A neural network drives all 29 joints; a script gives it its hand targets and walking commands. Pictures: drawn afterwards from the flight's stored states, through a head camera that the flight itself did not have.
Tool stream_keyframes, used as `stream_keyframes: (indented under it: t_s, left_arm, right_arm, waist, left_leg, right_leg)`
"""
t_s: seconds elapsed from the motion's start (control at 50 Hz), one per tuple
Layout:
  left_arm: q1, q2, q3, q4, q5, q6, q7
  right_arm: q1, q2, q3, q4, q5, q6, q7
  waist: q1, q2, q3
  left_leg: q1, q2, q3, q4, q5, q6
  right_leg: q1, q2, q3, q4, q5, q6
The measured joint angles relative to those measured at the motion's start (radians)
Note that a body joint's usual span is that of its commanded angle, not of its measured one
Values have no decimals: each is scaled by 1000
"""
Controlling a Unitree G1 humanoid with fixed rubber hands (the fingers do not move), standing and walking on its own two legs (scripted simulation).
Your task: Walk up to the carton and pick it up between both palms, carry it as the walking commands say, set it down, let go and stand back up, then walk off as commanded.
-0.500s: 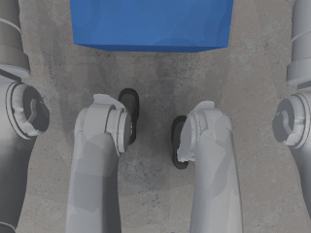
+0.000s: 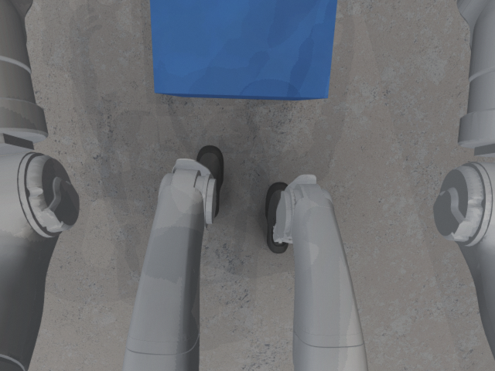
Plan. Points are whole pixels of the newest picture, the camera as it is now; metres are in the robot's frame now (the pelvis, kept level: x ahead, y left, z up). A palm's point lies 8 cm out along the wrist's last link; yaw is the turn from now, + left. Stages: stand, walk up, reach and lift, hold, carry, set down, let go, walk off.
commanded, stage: set down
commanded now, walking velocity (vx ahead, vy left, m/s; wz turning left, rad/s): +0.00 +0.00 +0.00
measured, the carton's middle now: (242, 30) +0.55 +0.04 -0.44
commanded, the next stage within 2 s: let go in 0.28 s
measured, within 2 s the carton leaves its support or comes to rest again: neither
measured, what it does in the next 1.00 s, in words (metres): rises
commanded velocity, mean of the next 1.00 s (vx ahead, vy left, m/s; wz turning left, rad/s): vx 0.00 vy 0.00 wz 0.00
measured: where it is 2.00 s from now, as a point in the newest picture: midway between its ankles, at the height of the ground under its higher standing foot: (243, 213)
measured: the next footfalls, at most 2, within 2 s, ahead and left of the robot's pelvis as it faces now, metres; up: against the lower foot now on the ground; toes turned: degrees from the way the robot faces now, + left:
none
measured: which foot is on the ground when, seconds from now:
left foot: down 0.00-1.00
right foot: down 0.00-1.00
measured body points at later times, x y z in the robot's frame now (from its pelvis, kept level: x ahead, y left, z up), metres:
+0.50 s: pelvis +0.01 +0.00 +0.08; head +0.35 +0.02 +0.35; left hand +0.52 +0.28 -0.05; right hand +0.54 -0.21 -0.04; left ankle +0.16 +0.10 -0.54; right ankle +0.07 -0.10 -0.54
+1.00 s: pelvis +0.05 +0.00 +0.16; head +0.19 +0.01 +0.58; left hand +0.34 +0.26 +0.08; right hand +0.35 -0.24 +0.09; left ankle +0.16 +0.10 -0.54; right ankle +0.07 -0.10 -0.54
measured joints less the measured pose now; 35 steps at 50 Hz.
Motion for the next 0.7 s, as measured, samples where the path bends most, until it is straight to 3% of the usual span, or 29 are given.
stream_keyframes:
  t_s: [0.18, 0.38, 0.48, 0.6, 0.7]
  left_arm:
    - [6, 0, 0, 7, 9, -4, -6]
    - [50, 0, -5, 56, 66, -52, -50]
    - [189, 0, -29, -51, 64, -36, -71]
    - [503, 0, -115, -246, 24, -22, -85]
    - [741, -5, -164, -329, 11, -40, -100]
  right_arm:
    - [10, 0, 0, 15, -1, -16, 12]
    - [77, 0, -1, 46, -35, -59, 22]
    - [237, 0, 4, -94, -35, -34, 17]
    - [545, 27, 35, -303, -35, -27, 8]
    - [775, 88, 40, -363, -35, -67, 8]
  waist:
    - [0, -2, -1]
    - [0, -9, -1]
    - [0, -11, 1]
    - [0, -3, -1]
    - [0, 11, -21]
  left_leg:
    - [151, -2, 0, -184, 58, -1]
    - [234, -3, 0, -296, 100, -5]
    - [285, -3, 0, -319, 100, -5]
    - [424, -4, 0, -381, 99, -5]
    - [570, -5, 0, -440, 99, -5]
  right_leg:
    - [136, 0, 12, -182, 71, 3]
    - [210, 0, 19, -290, 118, 4]
    - [262, 0, 21, -317, 120, 5]
    - [403, 0, 26, -387, 127, 5]
    - [550, 0, 31, -454, 134, 5]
